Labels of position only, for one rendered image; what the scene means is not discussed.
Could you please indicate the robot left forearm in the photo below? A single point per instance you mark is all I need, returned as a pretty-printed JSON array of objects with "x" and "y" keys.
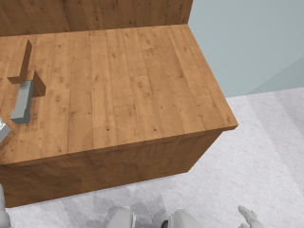
[{"x": 4, "y": 216}]

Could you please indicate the right robot hand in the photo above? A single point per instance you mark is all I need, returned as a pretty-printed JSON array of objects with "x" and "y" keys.
[{"x": 250, "y": 217}]

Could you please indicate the tap lever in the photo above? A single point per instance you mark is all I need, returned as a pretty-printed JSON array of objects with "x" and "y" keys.
[{"x": 20, "y": 114}]

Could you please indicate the counter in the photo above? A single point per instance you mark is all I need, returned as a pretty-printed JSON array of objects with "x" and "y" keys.
[{"x": 122, "y": 94}]

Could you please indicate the left robot hand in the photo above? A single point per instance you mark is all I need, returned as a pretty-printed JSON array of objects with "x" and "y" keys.
[{"x": 4, "y": 130}]

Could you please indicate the robot right thigh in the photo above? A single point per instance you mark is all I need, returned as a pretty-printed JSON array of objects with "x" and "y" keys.
[{"x": 182, "y": 220}]

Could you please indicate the robot right shin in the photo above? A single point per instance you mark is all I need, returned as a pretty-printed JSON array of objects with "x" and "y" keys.
[{"x": 179, "y": 210}]

